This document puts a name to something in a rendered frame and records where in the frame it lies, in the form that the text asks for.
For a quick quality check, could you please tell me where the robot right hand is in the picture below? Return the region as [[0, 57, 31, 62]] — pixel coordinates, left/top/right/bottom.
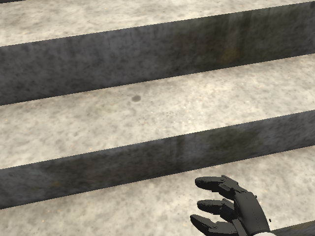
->
[[190, 175, 271, 236]]

